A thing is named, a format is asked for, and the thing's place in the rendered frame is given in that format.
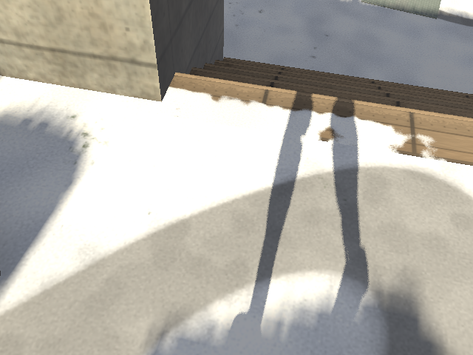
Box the stairs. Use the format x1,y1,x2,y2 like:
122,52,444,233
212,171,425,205
189,59,473,118

